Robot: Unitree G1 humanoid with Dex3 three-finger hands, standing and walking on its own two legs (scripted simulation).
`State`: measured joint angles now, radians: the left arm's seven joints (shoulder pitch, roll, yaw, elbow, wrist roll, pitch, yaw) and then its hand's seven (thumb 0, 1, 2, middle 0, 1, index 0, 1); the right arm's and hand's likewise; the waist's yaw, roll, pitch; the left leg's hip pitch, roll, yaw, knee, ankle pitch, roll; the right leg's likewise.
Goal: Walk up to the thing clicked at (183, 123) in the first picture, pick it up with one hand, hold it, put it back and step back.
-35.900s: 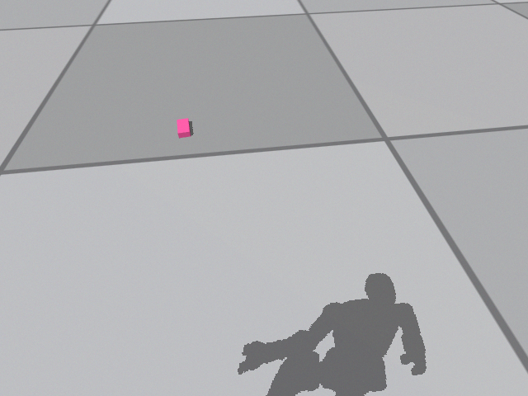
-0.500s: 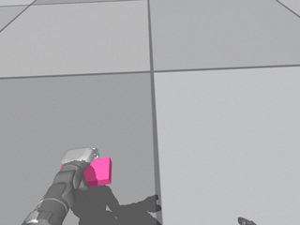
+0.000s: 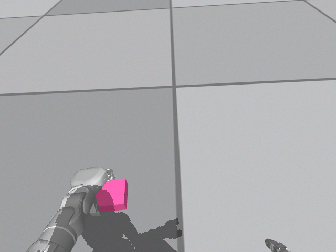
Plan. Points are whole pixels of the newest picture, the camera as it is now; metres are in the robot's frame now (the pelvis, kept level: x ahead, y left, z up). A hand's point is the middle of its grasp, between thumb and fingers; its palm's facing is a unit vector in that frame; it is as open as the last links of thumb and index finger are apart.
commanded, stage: hold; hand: left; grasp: from above
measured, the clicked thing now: (98, 196) +0.31 +0.23 -0.08
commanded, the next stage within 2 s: crouch in 1.00 s
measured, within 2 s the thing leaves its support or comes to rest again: neither
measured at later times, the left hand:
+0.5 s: hand (92, 200) +0.28 +0.22 -0.03, palm faces -0.45 -0.06 -0.89, open 10.2 cm
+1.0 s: hand (91, 200) +0.28 +0.23 -0.04, palm faces -0.45 -0.06 -0.89, open 10.2 cm
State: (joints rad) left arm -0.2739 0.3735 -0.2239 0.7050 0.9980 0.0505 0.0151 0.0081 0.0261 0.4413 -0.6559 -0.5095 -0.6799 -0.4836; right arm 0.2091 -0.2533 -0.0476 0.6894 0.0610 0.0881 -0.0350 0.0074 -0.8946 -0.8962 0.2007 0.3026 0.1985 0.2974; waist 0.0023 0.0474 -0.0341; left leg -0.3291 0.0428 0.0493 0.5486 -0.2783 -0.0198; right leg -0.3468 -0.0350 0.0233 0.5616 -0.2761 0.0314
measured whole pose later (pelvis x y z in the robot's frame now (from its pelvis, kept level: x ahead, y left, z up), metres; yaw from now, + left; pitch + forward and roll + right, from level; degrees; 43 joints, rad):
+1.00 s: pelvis -0.01 +0.00 +0.01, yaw +0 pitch +1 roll +0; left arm -0.26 0.38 -0.23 0.67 1.00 0.04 -0.01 0.01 0.03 0.44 -0.65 -0.51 -0.68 -0.49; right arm 0.18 -0.25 -0.03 0.69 0.07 0.09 -0.05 0.01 -0.90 -0.90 0.20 0.30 0.20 0.30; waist 0.01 0.05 0.00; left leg -0.26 0.04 0.05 0.47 -0.22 -0.02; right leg -0.28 -0.04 0.02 0.49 -0.23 0.03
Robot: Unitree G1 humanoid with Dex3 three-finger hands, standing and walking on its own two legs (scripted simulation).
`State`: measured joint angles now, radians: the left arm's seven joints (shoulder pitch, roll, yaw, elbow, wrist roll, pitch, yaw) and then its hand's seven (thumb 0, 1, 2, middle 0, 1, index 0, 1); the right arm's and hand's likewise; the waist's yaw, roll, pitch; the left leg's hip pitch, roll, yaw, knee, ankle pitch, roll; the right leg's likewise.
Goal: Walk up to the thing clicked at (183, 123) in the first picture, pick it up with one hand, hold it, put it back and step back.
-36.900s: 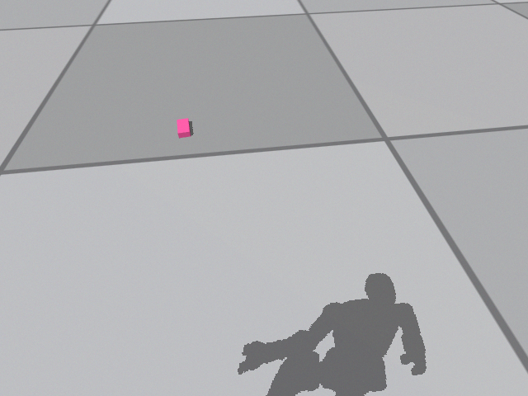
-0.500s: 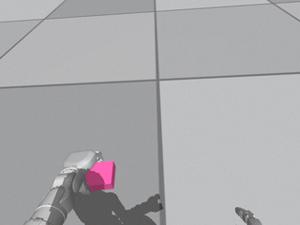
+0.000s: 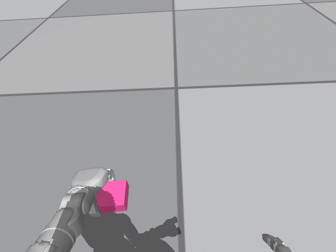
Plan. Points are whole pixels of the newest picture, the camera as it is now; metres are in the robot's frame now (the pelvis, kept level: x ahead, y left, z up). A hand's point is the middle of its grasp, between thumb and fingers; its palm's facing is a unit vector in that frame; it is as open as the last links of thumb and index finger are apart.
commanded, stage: crouch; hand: left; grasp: from above
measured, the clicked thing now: (99, 197) +0.30 +0.23 -0.08
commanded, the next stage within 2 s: none
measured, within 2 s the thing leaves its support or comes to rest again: neither
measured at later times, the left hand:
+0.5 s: hand (100, 206) +0.29 +0.23 -0.11, palm faces -0.49 -0.02 -0.87, open 10.2 cm
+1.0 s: hand (118, 210) +0.37 +0.25 -0.35, palm faces -0.45 +0.02 -0.89, open 10.2 cm
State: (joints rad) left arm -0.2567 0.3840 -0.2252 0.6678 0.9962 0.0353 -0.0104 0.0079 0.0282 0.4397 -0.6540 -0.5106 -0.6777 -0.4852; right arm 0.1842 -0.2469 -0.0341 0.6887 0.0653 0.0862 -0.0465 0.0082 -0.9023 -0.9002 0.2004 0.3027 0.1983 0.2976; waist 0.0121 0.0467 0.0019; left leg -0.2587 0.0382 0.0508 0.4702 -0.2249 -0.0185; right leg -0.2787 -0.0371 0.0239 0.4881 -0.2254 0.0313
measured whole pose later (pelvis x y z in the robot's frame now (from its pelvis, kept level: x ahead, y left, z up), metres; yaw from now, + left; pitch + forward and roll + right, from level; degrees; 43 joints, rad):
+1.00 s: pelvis -0.05 +0.01 -0.22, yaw +0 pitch +33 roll -3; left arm -0.75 0.48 -0.03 1.27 1.17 -0.05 0.36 0.01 0.03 0.44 -0.66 -0.50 -0.68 -0.48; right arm 0.24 -0.23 -0.06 0.75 -0.05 -0.01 0.00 0.00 -0.89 -0.90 0.20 0.30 0.20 0.30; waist -0.16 0.06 -0.19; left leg -1.66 0.05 -0.03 1.67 -0.60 0.00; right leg -1.62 -0.03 0.01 1.63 -0.59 0.05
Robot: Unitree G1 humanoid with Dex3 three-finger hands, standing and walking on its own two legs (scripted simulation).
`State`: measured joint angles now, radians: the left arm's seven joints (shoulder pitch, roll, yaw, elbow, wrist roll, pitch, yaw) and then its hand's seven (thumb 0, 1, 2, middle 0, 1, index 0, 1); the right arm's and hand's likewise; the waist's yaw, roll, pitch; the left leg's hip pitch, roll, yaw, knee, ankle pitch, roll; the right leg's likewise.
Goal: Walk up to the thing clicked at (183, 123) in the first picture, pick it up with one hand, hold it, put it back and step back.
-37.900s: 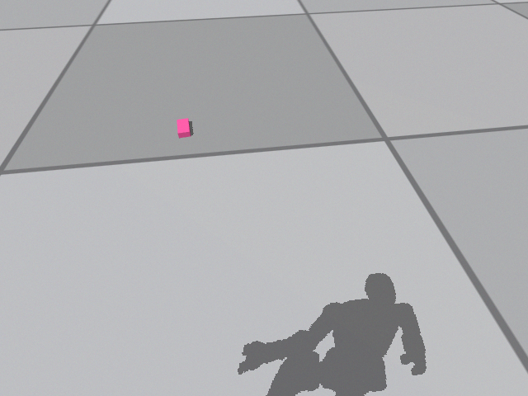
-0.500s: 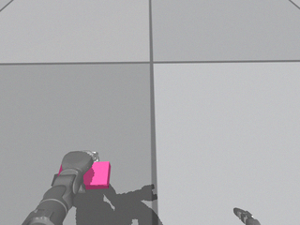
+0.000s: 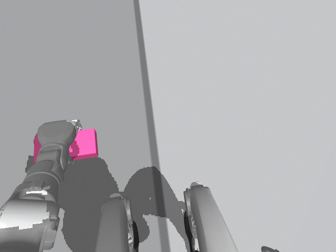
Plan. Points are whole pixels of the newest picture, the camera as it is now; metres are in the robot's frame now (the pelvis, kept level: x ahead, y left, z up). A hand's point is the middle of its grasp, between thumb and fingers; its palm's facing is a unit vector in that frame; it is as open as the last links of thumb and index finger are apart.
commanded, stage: crouch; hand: left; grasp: from above
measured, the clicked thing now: (67, 146) +0.43 +0.24 -0.16
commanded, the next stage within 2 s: lower in 1.12 s
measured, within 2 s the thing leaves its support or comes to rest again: neither
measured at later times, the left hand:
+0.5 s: hand (79, 151) +0.45 +0.26 -0.30, palm faces -0.46 -0.02 -0.89, open 10.2 cm
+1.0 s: hand (84, 152) +0.47 +0.26 -0.36, palm faces -0.47 -0.02 -0.88, open 10.2 cm
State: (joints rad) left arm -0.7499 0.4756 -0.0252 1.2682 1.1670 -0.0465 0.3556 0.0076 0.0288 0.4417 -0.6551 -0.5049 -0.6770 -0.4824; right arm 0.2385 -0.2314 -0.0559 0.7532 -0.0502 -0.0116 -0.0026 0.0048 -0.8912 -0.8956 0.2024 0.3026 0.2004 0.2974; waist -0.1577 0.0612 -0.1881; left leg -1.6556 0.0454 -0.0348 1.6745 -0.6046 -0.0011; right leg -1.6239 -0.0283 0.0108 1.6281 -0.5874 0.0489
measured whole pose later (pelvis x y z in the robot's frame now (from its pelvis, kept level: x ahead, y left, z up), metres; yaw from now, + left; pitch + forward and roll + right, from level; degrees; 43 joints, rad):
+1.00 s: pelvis -0.02 -0.01 -0.20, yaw -4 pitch +36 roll -8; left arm -1.04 0.78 0.12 1.50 1.30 -0.19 0.37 0.01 0.00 0.45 -0.68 -0.49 -0.71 -0.47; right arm 0.18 -0.27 0.06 0.74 -0.14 -0.05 0.13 0.00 -0.90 -0.90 0.20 0.30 0.20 0.30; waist -0.26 0.00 -0.03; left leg -2.28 0.02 -0.15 2.33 -0.68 -0.02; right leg -2.21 0.00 -0.03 2.25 -0.67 0.06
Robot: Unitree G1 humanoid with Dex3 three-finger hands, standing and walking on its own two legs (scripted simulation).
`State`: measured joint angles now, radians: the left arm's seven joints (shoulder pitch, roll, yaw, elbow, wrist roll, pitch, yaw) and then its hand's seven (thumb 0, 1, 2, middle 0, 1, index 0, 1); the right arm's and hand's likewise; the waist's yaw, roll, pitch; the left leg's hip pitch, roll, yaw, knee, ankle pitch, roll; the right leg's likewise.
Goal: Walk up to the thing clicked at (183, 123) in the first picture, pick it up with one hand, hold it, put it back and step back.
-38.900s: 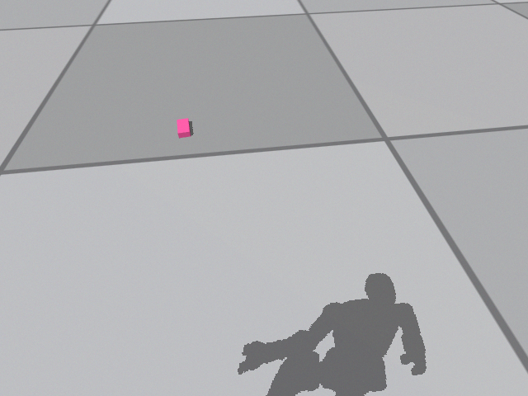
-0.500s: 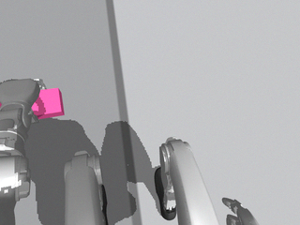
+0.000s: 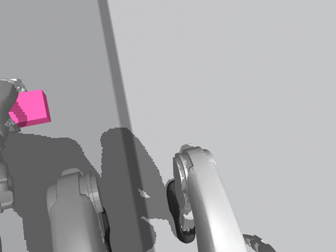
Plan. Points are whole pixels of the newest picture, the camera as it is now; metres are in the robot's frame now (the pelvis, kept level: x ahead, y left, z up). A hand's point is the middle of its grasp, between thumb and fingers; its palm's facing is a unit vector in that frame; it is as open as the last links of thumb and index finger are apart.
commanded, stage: crouch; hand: left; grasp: from above
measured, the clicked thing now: (10, 111) +0.48 +0.31 -0.20
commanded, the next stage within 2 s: lower in 0.12 s
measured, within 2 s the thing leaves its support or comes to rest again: rests again in 1.62 s
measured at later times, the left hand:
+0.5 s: hand (14, 114) +0.48 +0.30 -0.21, palm faces -0.48 -0.07 -0.88, open 10.2 cm
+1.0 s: hand (24, 116) +0.49 +0.30 -0.27, palm faces -0.46 -0.09 -0.88, open 10.2 cm
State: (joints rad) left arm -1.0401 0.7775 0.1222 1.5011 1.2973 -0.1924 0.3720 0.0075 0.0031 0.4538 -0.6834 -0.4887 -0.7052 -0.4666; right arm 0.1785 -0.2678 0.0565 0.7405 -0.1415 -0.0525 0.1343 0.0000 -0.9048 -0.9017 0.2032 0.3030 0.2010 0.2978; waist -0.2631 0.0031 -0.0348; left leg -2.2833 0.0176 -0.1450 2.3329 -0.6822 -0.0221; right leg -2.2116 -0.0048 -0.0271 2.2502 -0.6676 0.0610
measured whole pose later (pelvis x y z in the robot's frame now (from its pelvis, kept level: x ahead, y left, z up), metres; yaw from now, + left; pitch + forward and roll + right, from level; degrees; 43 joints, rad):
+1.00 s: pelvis +0.01 +0.01 -0.05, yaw -5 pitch +32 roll -12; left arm -1.08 0.96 0.18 1.64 1.33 -0.22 0.49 0.01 0.00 0.43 -0.70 -0.48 -0.72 -0.46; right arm 0.12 -0.31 0.19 0.69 -0.22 -0.11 0.18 0.00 -0.90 -0.90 0.20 0.30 0.20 0.30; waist -0.34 -0.08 0.11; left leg -2.38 0.01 -0.23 2.52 -0.72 -0.02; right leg -2.27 0.03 -0.08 2.37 -0.67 0.08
